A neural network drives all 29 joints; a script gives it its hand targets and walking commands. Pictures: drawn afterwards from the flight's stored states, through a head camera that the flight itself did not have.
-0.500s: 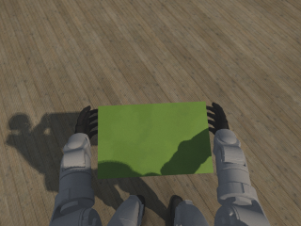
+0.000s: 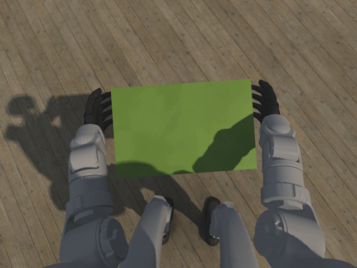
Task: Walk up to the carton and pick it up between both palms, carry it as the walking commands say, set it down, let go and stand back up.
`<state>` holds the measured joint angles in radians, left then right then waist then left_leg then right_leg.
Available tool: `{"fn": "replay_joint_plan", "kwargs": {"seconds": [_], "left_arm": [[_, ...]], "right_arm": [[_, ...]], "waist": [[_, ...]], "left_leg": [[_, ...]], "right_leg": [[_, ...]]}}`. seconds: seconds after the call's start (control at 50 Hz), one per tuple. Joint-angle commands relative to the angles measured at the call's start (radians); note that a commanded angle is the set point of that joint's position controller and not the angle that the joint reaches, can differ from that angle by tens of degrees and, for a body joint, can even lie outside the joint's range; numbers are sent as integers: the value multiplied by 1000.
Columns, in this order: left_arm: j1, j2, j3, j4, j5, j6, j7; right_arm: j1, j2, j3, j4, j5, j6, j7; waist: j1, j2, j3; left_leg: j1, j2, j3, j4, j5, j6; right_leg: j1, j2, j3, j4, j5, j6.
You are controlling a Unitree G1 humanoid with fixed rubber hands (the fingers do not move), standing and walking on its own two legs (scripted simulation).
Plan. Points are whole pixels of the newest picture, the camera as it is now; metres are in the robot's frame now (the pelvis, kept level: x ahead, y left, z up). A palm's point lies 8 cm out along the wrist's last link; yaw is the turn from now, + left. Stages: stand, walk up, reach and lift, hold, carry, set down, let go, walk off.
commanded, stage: set down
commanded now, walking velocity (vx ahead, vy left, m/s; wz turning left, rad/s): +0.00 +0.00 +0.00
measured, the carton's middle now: (182, 129) +0.41 +0.05 -0.16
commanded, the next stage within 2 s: none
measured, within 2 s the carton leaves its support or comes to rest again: neither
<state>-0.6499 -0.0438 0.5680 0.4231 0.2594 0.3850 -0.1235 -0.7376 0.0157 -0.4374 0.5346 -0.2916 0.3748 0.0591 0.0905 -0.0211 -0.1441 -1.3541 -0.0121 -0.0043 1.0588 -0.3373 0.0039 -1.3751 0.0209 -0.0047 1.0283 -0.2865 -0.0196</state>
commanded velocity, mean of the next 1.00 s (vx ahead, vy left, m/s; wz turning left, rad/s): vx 0.00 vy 0.00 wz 0.00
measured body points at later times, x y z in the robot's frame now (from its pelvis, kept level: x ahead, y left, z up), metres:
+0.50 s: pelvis -0.01 -0.01 -0.07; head +0.25 +0.00 +0.29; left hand +0.42 +0.25 -0.16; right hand +0.48 -0.13 -0.17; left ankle +0.06 +0.12 -0.64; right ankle +0.08 -0.11 -0.64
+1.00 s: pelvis -0.03 +0.00 -0.15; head +0.27 +0.00 +0.18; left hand +0.44 +0.26 -0.25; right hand +0.51 -0.12 -0.25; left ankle +0.06 +0.12 -0.64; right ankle +0.08 -0.11 -0.64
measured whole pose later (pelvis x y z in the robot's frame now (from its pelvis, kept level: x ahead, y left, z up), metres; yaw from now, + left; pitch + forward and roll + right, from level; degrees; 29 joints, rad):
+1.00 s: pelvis -0.03 +0.00 -0.15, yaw +0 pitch +49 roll +1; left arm -0.99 0.11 0.54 0.59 0.15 0.38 -0.06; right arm -1.12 -0.12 -0.40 0.71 -0.21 0.37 -0.04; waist 0.11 -0.04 -0.14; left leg -2.01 -0.01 0.00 1.64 -0.47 -0.01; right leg -2.05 0.03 -0.01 1.61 -0.41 -0.02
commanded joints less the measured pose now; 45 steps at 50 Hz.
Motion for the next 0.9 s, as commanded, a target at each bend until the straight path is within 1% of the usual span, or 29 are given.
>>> {"fn": "replay_joint_plan", "kwargs": {"seconds": [0.0,0.22,0.34,0.64,0.88], "left_arm": [[-543,-814,-602,70,-175,-1,-294],[-592,-775,-622,69,-219,-14,-283],[-630,-743,-618,81,-236,-23,-274],[-797,-679,-592,117,-261,-27,-251],[-943,-646,-564,138,-271,-22,-237]], "right_arm": [[-483,923,565,71,174,-14,288],[-527,905,583,84,201,-26,256],[-567,885,578,101,212,-33,233],[-739,849,553,145,233,-29,184],[-872,821,509,196,233,-16,166]], "waist": [[29,-27,-791],[39,-45,-896],[46,-54,-931],[67,-78,-988],[74,-89,-1000]], "left_leg": [[285,-97,10,-60,206,-14],[150,-101,20,71,254,-20],[73,-101,27,136,256,-22],[-121,-102,54,286,162,-20],[-236,-99,72,393,95,-21]], "right_leg": [[468,105,24,-22,124,-7],[349,115,19,110,176,1],[279,118,16,179,179,5],[155,121,11,337,102,9],[73,123,2,452,42,6]]}}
